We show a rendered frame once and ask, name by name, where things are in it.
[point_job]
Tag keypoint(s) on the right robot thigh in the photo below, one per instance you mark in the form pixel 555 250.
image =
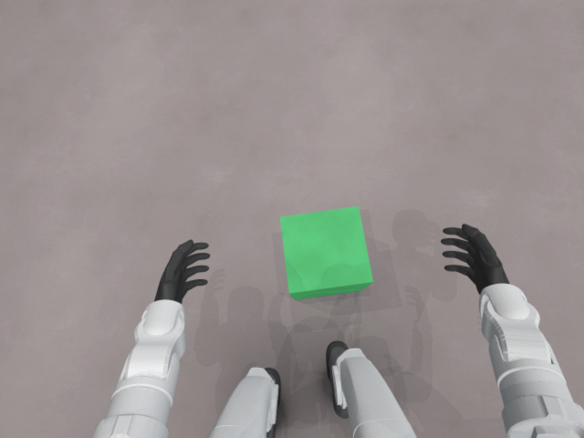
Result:
pixel 373 410

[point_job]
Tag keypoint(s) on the robot left hand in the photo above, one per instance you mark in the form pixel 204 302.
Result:
pixel 172 285

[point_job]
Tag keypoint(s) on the robot left forearm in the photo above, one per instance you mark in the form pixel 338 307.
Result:
pixel 143 396

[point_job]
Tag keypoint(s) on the carton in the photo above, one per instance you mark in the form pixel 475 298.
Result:
pixel 325 253

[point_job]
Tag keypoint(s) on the left robot thigh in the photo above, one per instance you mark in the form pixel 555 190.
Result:
pixel 249 410

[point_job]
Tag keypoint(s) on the robot right forearm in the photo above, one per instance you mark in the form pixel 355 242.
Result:
pixel 534 391

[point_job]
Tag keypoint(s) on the robot thigh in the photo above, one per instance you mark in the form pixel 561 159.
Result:
pixel 249 410
pixel 373 410

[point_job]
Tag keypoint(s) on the robot right hand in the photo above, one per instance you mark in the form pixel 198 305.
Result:
pixel 485 267

